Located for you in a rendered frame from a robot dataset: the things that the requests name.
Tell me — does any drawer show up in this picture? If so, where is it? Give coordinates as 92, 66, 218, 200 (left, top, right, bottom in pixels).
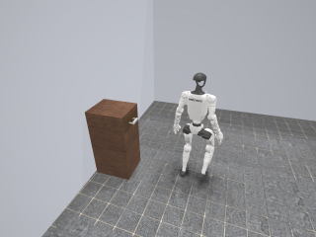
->
123, 109, 137, 134

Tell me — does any robot left foot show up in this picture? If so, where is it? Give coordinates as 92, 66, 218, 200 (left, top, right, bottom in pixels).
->
180, 166, 189, 177

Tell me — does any robot right forearm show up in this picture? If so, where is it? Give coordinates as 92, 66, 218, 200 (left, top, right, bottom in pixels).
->
210, 115, 221, 135

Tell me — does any left robot hand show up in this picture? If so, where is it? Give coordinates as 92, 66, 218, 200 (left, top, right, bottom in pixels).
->
173, 123, 181, 134

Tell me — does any cabinet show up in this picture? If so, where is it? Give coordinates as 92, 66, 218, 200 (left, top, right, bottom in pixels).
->
85, 99, 141, 180

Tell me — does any handle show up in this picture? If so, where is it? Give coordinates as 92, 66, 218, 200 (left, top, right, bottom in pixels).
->
129, 118, 138, 125

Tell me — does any right robot hand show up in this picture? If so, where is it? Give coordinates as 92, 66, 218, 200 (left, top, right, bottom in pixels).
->
214, 132, 223, 145

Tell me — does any robot left forearm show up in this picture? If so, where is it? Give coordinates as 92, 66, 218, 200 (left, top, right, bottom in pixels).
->
174, 111, 182, 124

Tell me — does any robot right thigh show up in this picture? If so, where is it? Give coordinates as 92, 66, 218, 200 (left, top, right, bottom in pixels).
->
200, 128, 215, 153

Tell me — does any robot right upper arm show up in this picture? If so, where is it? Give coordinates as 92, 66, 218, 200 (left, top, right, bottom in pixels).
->
206, 94, 216, 121

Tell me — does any robot left upper arm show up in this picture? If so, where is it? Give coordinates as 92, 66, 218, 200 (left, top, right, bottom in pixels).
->
176, 91, 190, 114

